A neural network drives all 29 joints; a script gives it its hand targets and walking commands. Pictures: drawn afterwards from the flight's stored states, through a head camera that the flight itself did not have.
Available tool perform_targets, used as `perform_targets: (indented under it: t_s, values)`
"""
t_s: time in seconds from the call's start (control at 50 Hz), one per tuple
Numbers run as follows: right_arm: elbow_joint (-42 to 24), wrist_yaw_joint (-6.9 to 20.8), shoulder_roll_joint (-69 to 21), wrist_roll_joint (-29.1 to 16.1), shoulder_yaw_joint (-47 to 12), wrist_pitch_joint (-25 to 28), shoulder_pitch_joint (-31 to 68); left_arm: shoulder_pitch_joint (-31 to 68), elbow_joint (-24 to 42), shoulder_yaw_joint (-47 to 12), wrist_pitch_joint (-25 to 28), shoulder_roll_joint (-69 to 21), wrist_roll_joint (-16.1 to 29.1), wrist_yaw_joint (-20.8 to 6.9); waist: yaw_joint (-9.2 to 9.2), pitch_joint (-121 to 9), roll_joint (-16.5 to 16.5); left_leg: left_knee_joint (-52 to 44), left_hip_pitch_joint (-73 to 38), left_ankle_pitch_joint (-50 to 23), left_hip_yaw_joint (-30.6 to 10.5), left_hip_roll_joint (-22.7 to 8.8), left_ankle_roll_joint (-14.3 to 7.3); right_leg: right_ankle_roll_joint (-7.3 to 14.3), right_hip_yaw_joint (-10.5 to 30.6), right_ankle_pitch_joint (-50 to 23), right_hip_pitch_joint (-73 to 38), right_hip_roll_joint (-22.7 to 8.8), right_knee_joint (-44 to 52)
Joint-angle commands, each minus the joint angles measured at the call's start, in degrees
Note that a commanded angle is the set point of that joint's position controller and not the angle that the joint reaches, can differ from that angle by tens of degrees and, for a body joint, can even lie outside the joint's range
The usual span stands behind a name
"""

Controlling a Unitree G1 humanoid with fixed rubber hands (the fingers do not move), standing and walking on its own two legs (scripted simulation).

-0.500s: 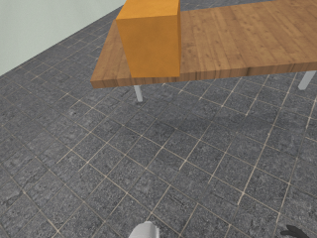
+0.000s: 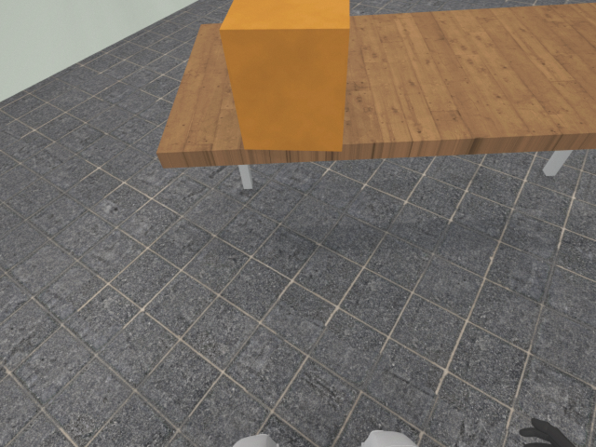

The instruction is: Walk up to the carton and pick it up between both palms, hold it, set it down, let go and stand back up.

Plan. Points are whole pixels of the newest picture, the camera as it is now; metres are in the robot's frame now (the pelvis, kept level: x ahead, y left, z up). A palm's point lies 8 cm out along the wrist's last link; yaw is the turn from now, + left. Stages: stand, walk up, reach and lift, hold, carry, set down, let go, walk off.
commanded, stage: walk up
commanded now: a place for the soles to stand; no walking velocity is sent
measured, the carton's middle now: (293, 70) +0.77 +0.02 +0.09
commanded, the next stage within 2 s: none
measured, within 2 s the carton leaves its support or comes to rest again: neither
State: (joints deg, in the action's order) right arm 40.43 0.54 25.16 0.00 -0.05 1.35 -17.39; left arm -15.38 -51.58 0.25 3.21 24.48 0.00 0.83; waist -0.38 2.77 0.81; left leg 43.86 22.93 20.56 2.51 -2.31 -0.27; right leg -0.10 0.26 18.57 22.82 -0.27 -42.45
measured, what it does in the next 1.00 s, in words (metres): lifts its right foot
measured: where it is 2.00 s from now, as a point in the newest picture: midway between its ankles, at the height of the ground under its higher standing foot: (306, 402)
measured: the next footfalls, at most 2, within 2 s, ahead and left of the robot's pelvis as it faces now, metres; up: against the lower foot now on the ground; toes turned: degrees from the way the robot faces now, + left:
right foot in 1.16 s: +0.24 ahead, -0.11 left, +0.00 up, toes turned -4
left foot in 1.58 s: +0.34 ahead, +0.15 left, +0.00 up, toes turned +6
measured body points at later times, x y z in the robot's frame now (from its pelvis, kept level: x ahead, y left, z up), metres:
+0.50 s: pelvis +0.00 +0.00 +0.00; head +0.02 -0.02 +0.45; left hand +0.14 +0.32 -0.09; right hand +0.11 -0.31 -0.10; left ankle +0.03 +0.12 -0.71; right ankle +0.03 -0.12 -0.71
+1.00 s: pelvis +0.06 +0.03 +0.01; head +0.05 +0.04 +0.46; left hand +0.13 +0.35 -0.10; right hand +0.15 -0.30 -0.07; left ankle +0.03 +0.13 -0.71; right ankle +0.08 -0.10 -0.67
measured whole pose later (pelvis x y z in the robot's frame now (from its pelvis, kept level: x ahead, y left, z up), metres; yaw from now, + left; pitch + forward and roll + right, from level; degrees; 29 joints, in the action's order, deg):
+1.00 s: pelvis +0.06 +0.03 +0.01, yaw +0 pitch -3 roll +0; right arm 41.1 1.6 27.1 0.0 0.0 2.9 -17.5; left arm -15.2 -53.1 0.2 2.6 24.5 0.0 -1.1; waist -0.4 1.7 -0.5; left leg 39.1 12.4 23.5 4.5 -0.6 -2.1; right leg 0.9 0.9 25.1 24.8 -1.3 -56.0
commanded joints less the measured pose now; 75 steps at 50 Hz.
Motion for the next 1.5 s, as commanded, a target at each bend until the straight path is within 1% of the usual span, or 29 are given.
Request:
perform_targets:
  t_s: [0.0, 0.08, 0.18, 0.24, 0.54, 0.56, 0.58, 0.6, 0.64, 0.66, 0.7, 0.74, 0.78, 0.8, 0.82, 0.84, 0.86, 0.94, 1.0, 1.08, 1.14, 1.16, 1.18, 1.2, 1.22, 1.26, 1.3, 1.4, 1.48]
  values:
    - [2.6, -1.2, 9.6, -0.6, 3.8, 0.8, 4.4, 3.4, 2.0, 4.2, 1.8, 15.1, -0.9, 0.6, -0.34, -2.3, -5.9, -3.6, -1.6, 5.8, -2.7, -0.8, -1.9, 12.5, 23.2, -13.7, -3.7, -14.9, 15.5]
    - [3.1, -0.9, 11.7, -0.2, 4.6, 2.5, 5.3, 5.9, 2.7, 2.3, 0.9, 9.7, -0.1, 0.1, -0.41, -6.4, -4.3, -13.5, -9.4, -10.8, -8.8, -7.4, -4.5, 4.0, 7.9, -19.0, -2.5, -4.0, 7.8]
    - [3.8, -0.9, 10.4, -0.3, 3.7, 1.5, 6.5, 7.9, 1.5, 2.7, 0.8, 12.2, -0.5, -0.1, -0.77, -5.7, -4.3, -11.4, -8.4, -5.1, -5.5, -4.9, -3.3, 5.0, 12.0, -11.6, -1.7, -7.3, 12.0]
    - [4.0, -0.7, 11.7, 0.0, 3.9, 1.6, 8.1, 8.2, 0.8, 2.4, 0.3, 11.2, -0.5, -0.4, 0.06, -6.6, -1.4, -14.8, -7.3, -1.6, -8.7, -7.4, -4.2, 4.7, 8.8, -8.8, -1.8, -4.5, 9.9]
    - [4.6, -0.6, 10.4, 0.3, 3.5, 1.5, 7.4, 12.2, 0.6, 2.3, 0.2, 12.1, -1.1, -0.7, -0.92, -7.9, -4.0, -13.1, -6.5, -5.1, -6.2, -5.8, -3.4, 4.6, 10.6, -10.4, -4.9, -5.9, 11.0]
    - [4.5, -0.7, 10.4, 0.5, 3.4, 1.4, 7.7, 12.1, 0.7, 2.7, 0.1, 12.1, -0.8, -0.7, -0.61, -6.8, -3.2, -13.5, -6.0, -3.4, -5.4, -5.2, -3.5, 4.0, 10.6, -7.8, -3.9, -5.7, 12.1]
    - [2.3, 0.9, 14.5, 1.7, 6.4, 2.0, 4.5, 5.2, 0.9, 4.4, 0.9, 16.0, -1.9, -1.8, -0.10, -9.6, -1.3, -10.6, -4.8, 20.7, -8.7, -4.4, -5.4, 7.3, 14.1, 23.7, -3.5, -5.8, 13.7]
    - [2.0, 1.5, 15.2, 1.8, 7.1, 1.9, 4.5, 3.4, 0.3, 5.3, 1.0, 18.3, -2.2, -2.0, 0.17, -5.9, -5.9, -10.2, -1.0, 28.4, -10.5, -3.8, -5.5, 8.0, 18.4, 36.9, -0.9, -6.7, 17.1]
    - [1.8, 1.9, 12.9, 2.1, 6.2, 1.5, 5.8, 0.5, -0.2, 6.5, 1.0, 19.3, -2.6, -2.2, 1.70, -0.8, -7.8, -1.8, 11.1, 22.7, -3.5, 0.1, -2.9, 10.1, 27.7, 42.8, -7.9, -12.6, 27.1]
    - [1.5, 2.1, 12.1, 2.0, 6.4, 1.7, 4.6, 0.6, 0.0, 7.4, 1.7, 21.2, -2.5, -1.8, 2.47, -1.1, -13.1, 6.8, 14.6, 11.7, 0.4, 0.7, -1.9, 13.2, 31.9, 37.7, -13.1, -17.2, 29.7]
    - [1.4, 1.8, 12.0, 2.1, 6.0, 2.5, 6.3, -0.7, 0.9, 7.5, 2.1, 20.3, -1.8, -1.4, 3.40, -3.5, -8.2, 4.2, 17.9, 7.9, -2.5, -1.1, -2.4, 14.9, 31.4, 22.3, -23.0, -18.5, 25.3]
    - [1.4, 1.7, 12.5, 1.6, 6.8, 3.0, 5.1, -0.9, 2.1, 6.7, 1.9, 18.1, -1.5, -1.7, 2.68, -6.4, -8.6, -2.0, 10.3, 8.3, -2.4, -0.9, -2.8, 13.4, 26.1, 12.9, -21.6, -15.7, 22.5]
    - [3.5, 1.6, 11.7, 1.4, 6.7, 3.7, -0.7, 4.9, 4.1, 6.0, 1.2, 16.3, -1.3, -2.3, -1.85, -6.8, -7.7, -10.8, -5.3, 4.2, -0.3, 1.5, -3.1, 10.1, 15.0, 10.1, -10.6, -10.5, 15.8]
    - [4.6, 1.5, 11.9, 1.4, 7.0, 4.0, -5.7, 8.6, 5.6, 5.2, 0.5, 13.9, -1.2, -2.5, -5.37, -7.4, -4.6, -18.2, -19.3, 5.7, -3.7, 1.2, -4.5, 8.6, 10.2, 14.4, 3.7, -7.2, 9.1]
    - [6.1, 0.9, 15.8, 2.3, 8.6, 4.1, -11.7, 9.2, 7.6, 4.0, 0.4, 9.0, -1.0, -2.6, -8.45, -6.8, 8.7, -28.2, -32.2, 18.7, -21.6, -8.5, -7.9, 4.3, 2.0, 16.3, 21.1, 0.4, -8.5]
    - [5.0, 0.5, 21.0, 2.2, 9.6, 4.2, -11.0, 9.7, 7.6, 3.1, 0.7, 8.7, -0.6, -2.2, -8.63, -2.3, 10.8, -34.3, -33.4, 25.6, -41.3, -21.4, -9.6, 0.6, -0.1, 13.7, 33.6, 4.1, -18.9]
    - [5.0, 0.3, 21.0, 1.2, 9.9, 4.2, -9.0, 10.6, 6.9, 3.7, 0.8, 13.4, -1.1, -1.9, -7.48, 1.5, 3.1, -33.8, -28.1, 23.1, -41.3, -24.0, -11.6, 1.3, 4.5, 9.0, 32.2, -1.1, -19.1]
    - [3.8, 0.2, 15.6, 1.2, 7.6, 4.4, -2.1, 4.1, 5.2, 4.4, 2.2, 13.2, -0.4, -3.1, -2.97, 6.1, 5.4, -30.0, -17.6, 0.3, -20.7, -16.0, -12.6, 1.0, 2.2, 4.2, 19.9, -5.2, -12.6]
    - [3.2, 0.7, 16.7, 0.8, 7.2, 4.5, -2.4, 6.1, 5.4, 4.7, 2.0, 12.8, -0.3, -3.7, -3.21, 7.6, 7.5, -28.1, -13.9, -8.2, -15.4, -14.7, -12.8, 0.3, -0.8, 2.2, 14.1, -5.0, -6.3]
    - [1.9, 1.2, 15.8, 0.6, 7.1, 3.9, -1.7, 8.5, 5.4, 4.8, 2.2, 11.4, -0.5, -4.3, -2.90, 8.5, 8.4, -26.7, -10.3, -3.6, -11.7, -12.6, -12.6, 1.7, -3.5, -2.2, 8.2, -3.9, 2.2]
    - [0.4, 1.2, 13.9, 0.3, 6.2, 3.4, 1.7, -0.2, 3.1, 5.6, 3.0, 12.1, -0.3, -3.5, 2.05, 1.0, 6.6, -13.0, -4.2, -12.4, -5.4, -8.3, -8.8, 2.5, -5.1, -9.0, -13.4, -0.6, 12.2]
    - [-0.3, 1.5, 10.5, -0.1, 5.4, 3.2, 2.2, -5.0, 1.6, 6.4, 3.4, 14.0, -0.6, -2.7, 5.01, -3.6, -1.2, -0.1, 2.4, -15.9, -2.9, -5.3, -6.6, 4.0, -1.3, -5.9, -25.5, -0.7, 15.2]
    - [-1.3, 1.7, 7.6, -0.3, 4.4, 3.1, 0.8, -12.7, 0.1, 8.1, 3.9, 18.2, -1.5, -1.6, 8.77, -8.6, -14.4, 18.3, 12.8, -8.0, 1.6, 2.2, -2.5, 8.1, 19.0, 3.6, -35.1, -13.1, 21.0]
    - [-2.5, 1.5, 8.3, 0.0, 4.2, 2.4, -0.4, -12.7, 1.3, 8.5, 3.8, 21.0, -0.8, -1.4, 6.63, -8.6, -15.1, 22.8, 20.3, 7.1, -2.8, 5.1, -2.1, 12.3, 40.1, 15.6, -35.9, -21.9, 28.6]
    - [-0.9, 1.1, 13.9, 0.6, 5.0, 1.8, 0.2, -9.1, 2.4, 8.4, 3.4, 20.8, -0.6, -1.1, 6.92, -7.3, -12.4, 24.6, 19.3, 9.2, -6.0, 2.5, -2.5, 16.0, 42.0, 16.2, -34.7, -24.0, 27.8]
    - [-0.8, 0.7, 12.0, 0.1, 4.7, 2.7, 3.1, -7.7, 3.9, 7.3, 3.5, 17.7, -0.7, -0.8, 5.88, -1.6, -4.9, 25.5, 22.1, 7.5, -7.2, 0.5, -2.6, 14.4, 31.1, -10.3, -29.3, -21.0, 23.7]
    - [0.0, 0.9, 11.5, 0.5, 5.0, 2.5, -0.4, -6.7, 4.6, 6.8, 3.7, 16.5, -0.1, -0.8, 3.37, -2.9, -5.1, 22.5, 17.6, 6.8, -6.1, -1.5, -2.5, 12.8, 22.8, -22.7, -25.6, -19.8, 21.2]
    - [-0.6, 2.3, 9.9, 0.5, 5.4, 1.8, 3.0, -4.4, 5.7, 6.8, 3.7, 16.4, -0.7, -0.9, 3.21, 2.3, -10.3, 10.2, 13.1, 4.0, -3.2, -3.2, -1.1, 15.2, 14.8, -6.7, -12.4, -16.7, 25.2]
    - [-0.1, 2.9, 11.3, 1.2, 6.4, 2.4, 0.7, -1.1, 7.2, 7.1, 3.4, 19.0, -0.5, -1.4, 0.67, 1.2, -10.9, -0.8, 2.5, -0.8, -2.3, -4.0, -1.4, 12.8, 12.3, 1.4, -5.0, -16.7, 23.1]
